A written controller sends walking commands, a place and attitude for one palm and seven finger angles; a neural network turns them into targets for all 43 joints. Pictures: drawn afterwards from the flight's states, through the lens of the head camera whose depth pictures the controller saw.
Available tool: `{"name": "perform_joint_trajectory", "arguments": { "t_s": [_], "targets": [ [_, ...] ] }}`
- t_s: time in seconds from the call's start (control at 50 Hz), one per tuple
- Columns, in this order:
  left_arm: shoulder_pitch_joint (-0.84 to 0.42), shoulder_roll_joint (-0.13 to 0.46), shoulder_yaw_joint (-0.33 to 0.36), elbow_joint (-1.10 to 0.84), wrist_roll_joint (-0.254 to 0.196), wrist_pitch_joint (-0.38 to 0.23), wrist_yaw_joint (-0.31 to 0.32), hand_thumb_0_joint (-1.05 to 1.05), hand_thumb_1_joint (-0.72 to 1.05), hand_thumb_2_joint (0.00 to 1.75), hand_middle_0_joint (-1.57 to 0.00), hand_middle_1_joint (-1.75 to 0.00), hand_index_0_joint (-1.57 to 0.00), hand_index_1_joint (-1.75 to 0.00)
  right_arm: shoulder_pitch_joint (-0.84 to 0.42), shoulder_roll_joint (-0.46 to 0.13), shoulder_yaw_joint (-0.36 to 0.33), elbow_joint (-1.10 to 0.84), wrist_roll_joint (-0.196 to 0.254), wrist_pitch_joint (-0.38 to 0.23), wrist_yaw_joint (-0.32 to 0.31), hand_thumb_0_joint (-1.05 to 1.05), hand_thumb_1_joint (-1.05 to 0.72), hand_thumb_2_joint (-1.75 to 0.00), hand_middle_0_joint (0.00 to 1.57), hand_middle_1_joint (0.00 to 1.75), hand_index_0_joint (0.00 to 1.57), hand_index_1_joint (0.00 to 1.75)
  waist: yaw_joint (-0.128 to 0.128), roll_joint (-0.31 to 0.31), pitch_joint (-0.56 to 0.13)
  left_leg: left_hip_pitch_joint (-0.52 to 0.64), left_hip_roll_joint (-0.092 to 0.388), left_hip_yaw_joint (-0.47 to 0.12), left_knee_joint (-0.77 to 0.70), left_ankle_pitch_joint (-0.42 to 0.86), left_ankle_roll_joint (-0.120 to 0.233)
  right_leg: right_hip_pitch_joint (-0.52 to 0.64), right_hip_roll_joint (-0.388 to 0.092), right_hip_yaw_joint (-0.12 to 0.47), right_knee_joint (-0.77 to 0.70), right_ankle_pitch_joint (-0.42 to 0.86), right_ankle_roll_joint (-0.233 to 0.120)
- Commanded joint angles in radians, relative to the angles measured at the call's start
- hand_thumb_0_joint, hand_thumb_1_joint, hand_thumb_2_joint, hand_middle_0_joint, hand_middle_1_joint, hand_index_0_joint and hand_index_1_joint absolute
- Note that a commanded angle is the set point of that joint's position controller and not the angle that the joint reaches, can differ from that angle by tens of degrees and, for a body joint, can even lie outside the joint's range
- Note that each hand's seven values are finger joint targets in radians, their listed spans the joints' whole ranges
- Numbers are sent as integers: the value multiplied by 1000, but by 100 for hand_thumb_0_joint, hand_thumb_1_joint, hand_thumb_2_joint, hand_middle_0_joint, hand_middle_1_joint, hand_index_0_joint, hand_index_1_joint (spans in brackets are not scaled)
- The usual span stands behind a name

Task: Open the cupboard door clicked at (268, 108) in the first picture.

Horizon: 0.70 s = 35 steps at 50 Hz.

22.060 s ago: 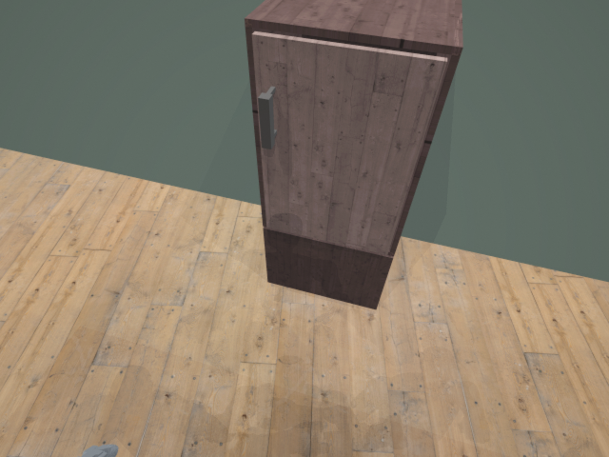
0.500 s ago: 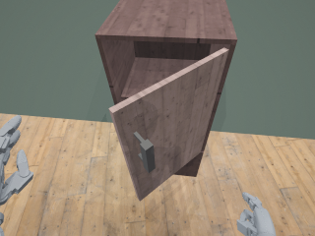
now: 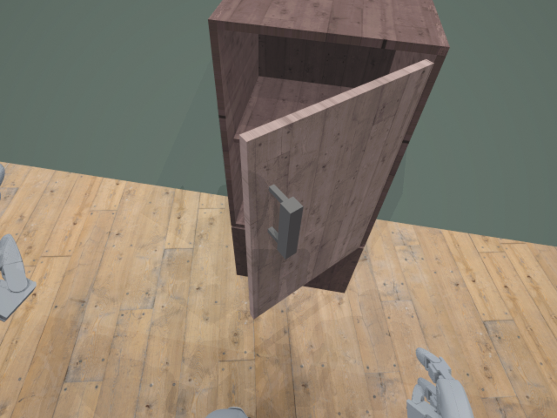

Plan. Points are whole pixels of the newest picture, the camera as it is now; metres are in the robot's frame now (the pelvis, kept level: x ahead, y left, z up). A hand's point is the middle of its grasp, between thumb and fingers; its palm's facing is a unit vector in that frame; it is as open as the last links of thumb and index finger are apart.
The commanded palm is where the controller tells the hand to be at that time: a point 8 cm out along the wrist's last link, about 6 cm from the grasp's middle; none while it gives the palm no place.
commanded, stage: step back with the hand held close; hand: left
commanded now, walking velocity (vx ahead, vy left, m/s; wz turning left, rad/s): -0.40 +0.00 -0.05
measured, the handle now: (281, 221) +0.41 +0.02 +0.02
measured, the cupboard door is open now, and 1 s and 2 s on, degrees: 46 46 46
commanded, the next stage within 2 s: stop stepping back and stand still in 0.50 s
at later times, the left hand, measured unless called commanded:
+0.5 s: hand out of the picture +0.14 +0.26 +0.19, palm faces +0.40 -0.83 -0.39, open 7.4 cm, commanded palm +0.07 +0.30 +0.19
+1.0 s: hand out of the picture +0.04 +0.23 +0.17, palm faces +0.30 -0.83 -0.46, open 7.4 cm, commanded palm +0.00 +0.28 +0.19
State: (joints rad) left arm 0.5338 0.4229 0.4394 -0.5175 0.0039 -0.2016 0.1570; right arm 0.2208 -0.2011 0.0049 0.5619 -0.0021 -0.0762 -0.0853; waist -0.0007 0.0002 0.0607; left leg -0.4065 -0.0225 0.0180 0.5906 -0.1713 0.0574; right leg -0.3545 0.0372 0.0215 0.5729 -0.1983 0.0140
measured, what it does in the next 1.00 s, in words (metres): walks backwards: right foot, then left foot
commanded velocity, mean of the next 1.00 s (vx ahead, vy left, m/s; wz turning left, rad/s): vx -0.18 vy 0.01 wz -0.03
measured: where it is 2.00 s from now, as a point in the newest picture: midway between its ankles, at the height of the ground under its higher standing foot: outside the picture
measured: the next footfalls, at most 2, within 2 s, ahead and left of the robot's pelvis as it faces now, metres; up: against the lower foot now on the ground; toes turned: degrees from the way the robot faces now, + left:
right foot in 0.58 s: -0.21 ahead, -0.11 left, +0.00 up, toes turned -4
left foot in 0.72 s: +0.00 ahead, +0.07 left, +0.00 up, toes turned -8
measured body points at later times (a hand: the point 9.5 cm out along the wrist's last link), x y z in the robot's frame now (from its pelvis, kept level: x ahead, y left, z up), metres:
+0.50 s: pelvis -0.08 +0.01 +0.01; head -0.05 +0.05 +0.46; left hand +0.11 +0.31 +0.21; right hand +0.09 -0.21 -0.06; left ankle +0.06 +0.09 -0.72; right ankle -0.22 -0.12 -0.67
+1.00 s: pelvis -0.17 -0.01 +0.01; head -0.19 +0.01 +0.45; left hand +0.02 +0.27 +0.20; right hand -0.08 -0.28 -0.08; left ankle -0.04 +0.08 -0.72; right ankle -0.25 -0.11 -0.73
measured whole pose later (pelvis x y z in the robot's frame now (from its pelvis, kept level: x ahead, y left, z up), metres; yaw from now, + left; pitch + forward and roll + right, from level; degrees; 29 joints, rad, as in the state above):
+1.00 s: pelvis -0.17 -0.01 +0.01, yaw -6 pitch -1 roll -3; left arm 0.65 0.43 0.41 -0.54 -0.05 -0.19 0.14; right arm 0.30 -0.24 -0.01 0.68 -0.01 -0.12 -0.09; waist -0.02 0.02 -0.03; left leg -0.43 0.01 -0.04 0.56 -0.17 -0.01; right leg -0.07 0.07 -0.03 0.45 -0.36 -0.03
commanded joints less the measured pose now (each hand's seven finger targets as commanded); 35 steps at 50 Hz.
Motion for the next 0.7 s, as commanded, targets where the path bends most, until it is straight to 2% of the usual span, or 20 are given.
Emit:
{"name": "perform_joint_trajectory", "arguments": {
  "t_s": [0.0,0.08,0.1,0.12,0.16,0.18,0.2,0.22,0.24,0.28,0.34,0.42,0.48,0.52,0.56,0.58,0.6,0.62,0.64,0.68],
  "targets": [
    [-36,159,142,-212,0,-79,15,0,90,90,-20,-30,-20,-30,-105,-157,-65,-154,-2,-77,-7,0,-90,-90,20,30,20,30,5,110,-112,-338,174,-181,-268,-515,52,328,-18,100,52,-26,-16],
    [-67,161,98,-225,-25,-75,25,0,90,90,-20,-30,-20,-30,-75,-131,-67,-103,-3,-70,12,0,-90,-90,20,30,20,30,-15,-143,-127,79,15,-36,186,-237,-55,-154,-261,334,-286,-173,-141],
    [-73,166,94,-229,-26,-73,31,0,90,90,-20,-30,-20,-30,-78,-123,-66,-94,-2,-62,18,0,-90,-90,20,30,20,30,-16,-167,-150,133,11,-28,251,-205,-60,-189,-296,322,-298,-131,-156],
    [-71,171,96,-223,-23,-75,39,0,90,90,-20,-30,-20,-30,-91,-120,-66,-80,-5,-54,16,0,-90,-90,20,30,20,30,-24,-122,-145,155,15,-30,243,-182,-59,-205,-297,302,-282,-61,-160],
    [-68,184,112,-241,-27,-69,41,0,90,90,-20,-30,-20,-30,-98,-120,-58,-93,2,-44,11,0,-90,-90,20,30,20,30,-19,-72,-124,153,41,-61,9,-198,-47,-178,-215,192,-196,-75,-95],
    [-69,191,123,-257,-27,-75,38,0,90,90,-20,-30,-20,-30,-118,-142,-61,-105,-1,-44,3,0,-90,-90,20,30,20,30,-14,42,-89,64,96,-140,-137,-234,-19,-144,-119,136,-118,-120,-46],
    [-59,197,147,-272,-22,-90,38,0,90,90,-20,-30,-20,-30,-132,-155,-63,-117,0,-53,-2,0,-90,-90,20,30,20,30,-2,201,-115,-88,208,-256,-279,-296,24,4,-31,59,47,-107,-8],
    [-41,213,187,-270,-7,-104,36,0,90,90,-20,-30,-20,-30,-160,-164,-72,-114,-10,-63,-11,0,-90,-90,20,30,20,30,4,374,-147,-311,347,-408,-473,-567,81,229,54,-2,343,-146,12],
    [-39,202,191,-272,-8,-105,30,0,90,90,-20,-30,-20,-30,-130,-138,-78,-114,-18,-78,-9,0,-90,-90,20,30,20,30,-4,323,-183,-348,403,-458,-535,-593,116,259,74,26,566,-211,13],
    [-53,172,159,-270,-21,-95,27,0,90,90,-20,-30,-20,-30,-121,-131,-90,-90,-18,-98,10,0,-90,-90,20,30,20,30,-2,113,-171,-104,369,-371,-396,-319,120,22,47,65,611,-270,2],
    [-21,126,89,-274,-40,-81,35,0,90,90,-20,-30,-20,-30,-125,-121,-78,-60,-17,-116,19,0,-90,-90,20,30,20,30,-3,173,-207,116,318,-276,-386,-180,82,-62,18,17,474,-313,4],
    [-52,148,68,-274,-49,-64,27,0,90,90,-20,-30,-20,-30,-116,-125,-62,-40,-25,-116,20,0,-90,-90,20,30,20,30,-1,266,-240,215,259,-204,-474,-208,15,39,50,-63,194,-353,-20],
    [-37,172,90,-272,-73,-78,12,0,90,90,-20,-30,-20,-30,-105,-117,-59,-35,-30,-102,26,0,-90,-90,20,30,20,30,8,272,-306,303,241,-143,-456,-57,-45,125,46,-87,-88,-316,-49],
    [0,232,139,-272,-82,-92,-4,0,90,90,-20,-30,-20,-30,-103,-109,-54,-46,-34,-72,32,0,-90,-90,20,30,20,30,12,193,-310,351,195,-60,-310,177,-84,142,-8,-41,-313,-130,-77],
    [-25,279,171,-288,-92,-118,-7,0,90,90,-20,-30,-20,-30,-140,-102,-40,-59,-25,-55,30,0,-90,-90,20,30,20,30,4,17,-268,382,130,-3,-63,67,-89,-37,-195,120,-368,62,-118],
    [-35,306,198,-273,-89,-125,-1,0,90,90,-20,-30,-20,-30,-153,-99,-29,-63,-30,-63,25,0,-90,-90,20,30,20,30,10,-25,-241,341,95,29,16,-23,-96,-76,-250,115,-365,143,-110],
    [-50,244,135,-274,-84,-113,-7,0,90,90,-20,-30,-20,-30,-143,-98,-38,-69,-3,-71,17,0,-90,-90,20,30,20,30,-2,-119,-236,301,25,30,102,-47,-92,-40,-230,60,-309,241,-107],
    [-25,286,181,-282,-84,-96,-5,0,90,90,-20,-30,-20,-30,-160,-113,-44,-88,4,-77,12,0,-90,-90,20,30,20,30,7,-175,-255,277,18,15,158,-38,-85,-26,-228,68,-255,335,-104],
    [64,272,192,-223,-82,-72,-2,0,90,90,-20,-30,-20,-30,-142,-99,-30,-91,2,-68,4,0,-90,-90,20,30,20,30,-6,-117,-222,230,29,6,141,-5,-73,3,-216,38,-208,376,-95],
    [66,226,165,-184,-87,-41,-5,0,90,90,-20,-30,-20,-30,-122,-112,-19,-85,2,-56,-6,0,-90,-90,20,30,20,30,-23,34,-180,283,54,-23,-54,200,-58,14,-127,-13,-167,235,-37]
  ]
}}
